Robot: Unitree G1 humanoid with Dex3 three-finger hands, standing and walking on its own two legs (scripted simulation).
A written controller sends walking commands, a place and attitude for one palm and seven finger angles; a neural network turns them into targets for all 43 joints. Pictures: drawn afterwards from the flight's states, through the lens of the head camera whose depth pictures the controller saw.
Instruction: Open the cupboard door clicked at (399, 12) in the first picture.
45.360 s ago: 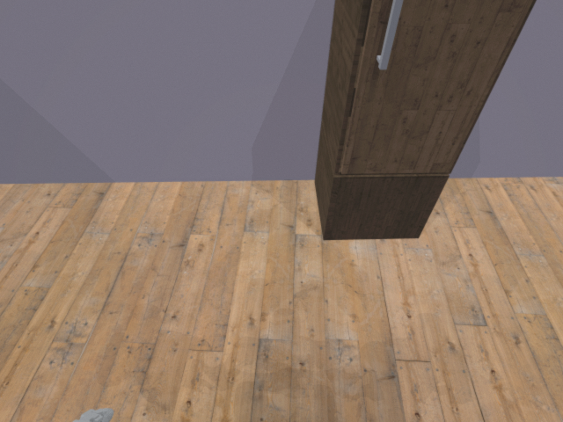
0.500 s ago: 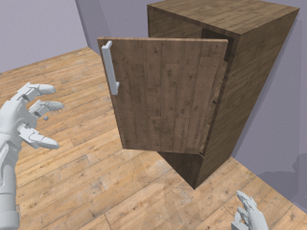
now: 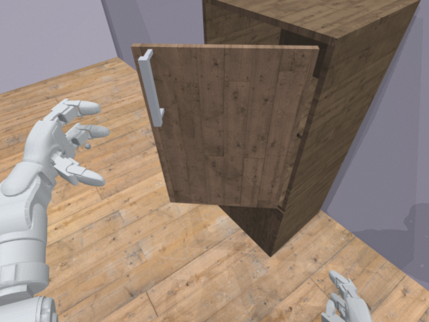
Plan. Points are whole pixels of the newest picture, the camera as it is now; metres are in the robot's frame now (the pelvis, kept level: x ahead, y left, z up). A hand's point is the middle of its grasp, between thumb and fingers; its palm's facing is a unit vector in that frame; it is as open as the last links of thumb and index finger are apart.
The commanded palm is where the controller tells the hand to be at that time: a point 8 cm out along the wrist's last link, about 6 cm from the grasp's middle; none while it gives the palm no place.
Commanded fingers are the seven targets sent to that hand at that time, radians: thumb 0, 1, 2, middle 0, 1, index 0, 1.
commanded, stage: move the hooked fingers beside the handle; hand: left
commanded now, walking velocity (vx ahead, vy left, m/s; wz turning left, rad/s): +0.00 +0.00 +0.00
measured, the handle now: (153, 90) +0.57 +0.19 +0.16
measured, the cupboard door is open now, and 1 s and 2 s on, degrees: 46 46 45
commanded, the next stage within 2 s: none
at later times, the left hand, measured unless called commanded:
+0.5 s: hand (98, 127) +0.40 +0.25 +0.18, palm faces +0.01 -1.00 -0.01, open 14.0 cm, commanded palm +0.38 +0.30 +0.17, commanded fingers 0.00 -0.50 0.30 -0.30 -1.20 -0.30 -1.20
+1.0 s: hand (119, 106) +0.48 +0.24 +0.17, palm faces +0.01 -1.00 +0.00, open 14.0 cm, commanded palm +0.46 +0.30 +0.17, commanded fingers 0.00 -0.50 0.30 -0.30 -1.20 -0.30 -1.20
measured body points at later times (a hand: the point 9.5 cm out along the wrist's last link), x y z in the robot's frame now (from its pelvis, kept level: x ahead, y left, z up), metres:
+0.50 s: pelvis +0.01 +0.01 +0.00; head +0.01 +0.00 +0.45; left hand +0.39 +0.31 +0.18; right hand +0.14 -0.25 -0.09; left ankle +0.02 +0.13 -0.74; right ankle +0.00 -0.11 -0.74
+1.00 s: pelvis +0.01 +0.01 -0.01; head +0.05 +0.01 +0.44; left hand +0.47 +0.29 +0.18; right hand +0.05 -0.26 -0.12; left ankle +0.02 +0.13 -0.74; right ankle +0.00 -0.11 -0.74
